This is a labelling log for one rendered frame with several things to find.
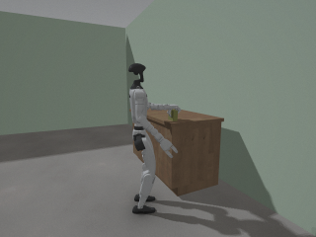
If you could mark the right robot upper arm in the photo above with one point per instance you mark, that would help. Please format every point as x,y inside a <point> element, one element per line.
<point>139,97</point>

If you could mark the robot torso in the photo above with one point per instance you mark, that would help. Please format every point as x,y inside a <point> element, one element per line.
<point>138,128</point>

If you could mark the robot right forearm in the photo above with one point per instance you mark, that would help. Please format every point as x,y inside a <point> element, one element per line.
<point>150,128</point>

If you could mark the right robot shin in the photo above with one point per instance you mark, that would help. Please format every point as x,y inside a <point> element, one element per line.
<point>145,189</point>

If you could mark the robot right hand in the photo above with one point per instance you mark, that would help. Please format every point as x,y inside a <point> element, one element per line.
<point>166,145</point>

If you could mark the robot left forearm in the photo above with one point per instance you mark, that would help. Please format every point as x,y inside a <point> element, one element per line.
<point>159,107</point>

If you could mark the robot left hand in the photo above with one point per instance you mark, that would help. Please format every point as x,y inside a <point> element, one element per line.
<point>173,106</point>

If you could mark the sponge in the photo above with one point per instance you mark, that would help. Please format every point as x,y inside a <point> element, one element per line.
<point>174,115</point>

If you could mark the table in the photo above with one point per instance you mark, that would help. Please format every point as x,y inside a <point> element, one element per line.
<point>197,138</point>

